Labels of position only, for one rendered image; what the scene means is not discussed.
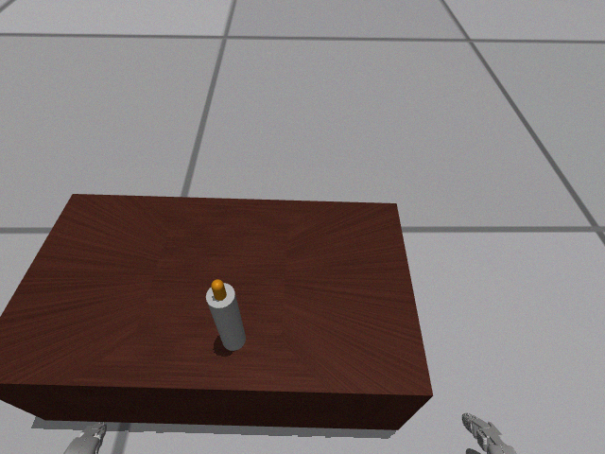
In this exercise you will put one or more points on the right robot hand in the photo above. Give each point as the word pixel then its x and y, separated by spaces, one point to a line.
pixel 488 436

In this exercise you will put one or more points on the bottle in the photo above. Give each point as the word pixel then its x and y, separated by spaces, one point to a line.
pixel 223 305

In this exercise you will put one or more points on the left robot hand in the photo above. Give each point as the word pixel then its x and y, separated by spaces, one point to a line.
pixel 90 440

